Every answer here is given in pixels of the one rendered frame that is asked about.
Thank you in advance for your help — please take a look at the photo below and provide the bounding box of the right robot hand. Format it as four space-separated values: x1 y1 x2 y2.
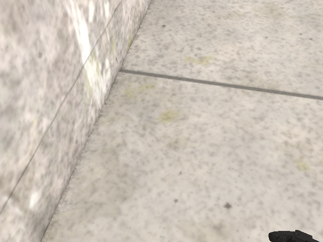
268 230 319 242

